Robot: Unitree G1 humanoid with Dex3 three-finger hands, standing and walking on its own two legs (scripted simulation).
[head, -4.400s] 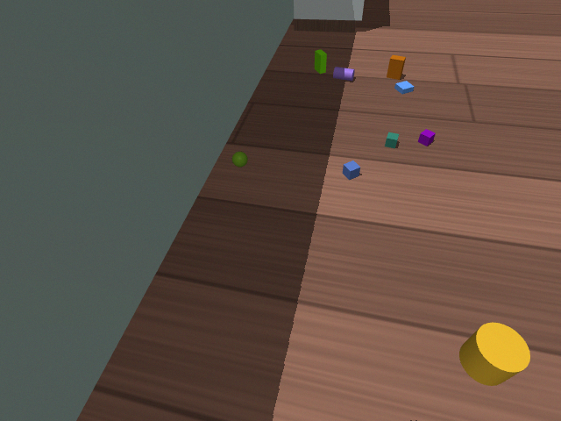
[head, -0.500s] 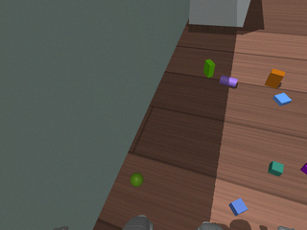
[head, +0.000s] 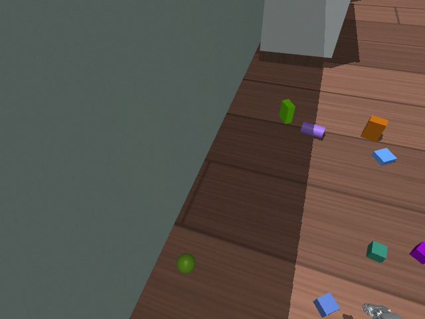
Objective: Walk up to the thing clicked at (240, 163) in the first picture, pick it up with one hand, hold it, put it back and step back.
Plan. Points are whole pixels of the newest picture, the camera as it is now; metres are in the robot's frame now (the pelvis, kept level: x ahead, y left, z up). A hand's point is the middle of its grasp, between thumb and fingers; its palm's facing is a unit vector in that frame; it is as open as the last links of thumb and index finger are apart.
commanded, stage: walk up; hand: left
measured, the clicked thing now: (186, 263) +0.44 +0.21 -0.73
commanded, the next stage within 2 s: stand in 0.82 s
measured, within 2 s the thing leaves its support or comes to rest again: neither
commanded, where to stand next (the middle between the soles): +0.08 -0.01 m, yaw -1 degrees
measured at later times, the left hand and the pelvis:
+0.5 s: hand out of the picture +0.10 +0.25 -0.14, palm faces -0.04 -0.94 -0.34, open 7.3 cm; pelvis +0.01 +0.00 +0.01, yaw +0 degrees
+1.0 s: hand out of the picture +0.10 +0.25 -0.14, palm faces -0.03 -0.94 -0.34, open 7.3 cm; pelvis +0.02 +0.00 +0.01, yaw +0 degrees
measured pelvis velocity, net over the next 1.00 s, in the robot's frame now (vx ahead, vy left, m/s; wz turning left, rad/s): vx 0.02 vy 0.00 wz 0.00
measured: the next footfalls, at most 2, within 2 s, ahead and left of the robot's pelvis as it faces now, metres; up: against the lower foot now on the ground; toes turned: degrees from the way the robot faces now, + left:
none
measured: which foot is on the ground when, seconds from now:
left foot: down 0.00-1.00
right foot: down 0.00-1.00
